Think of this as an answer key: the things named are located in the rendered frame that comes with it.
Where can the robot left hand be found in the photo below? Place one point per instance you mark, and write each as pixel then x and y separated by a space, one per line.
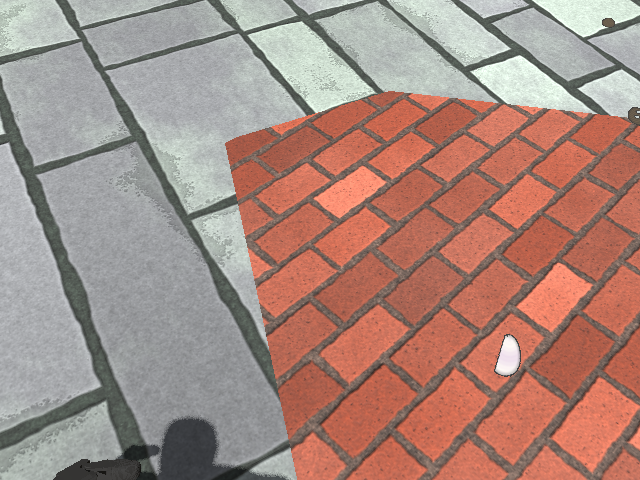
pixel 119 469

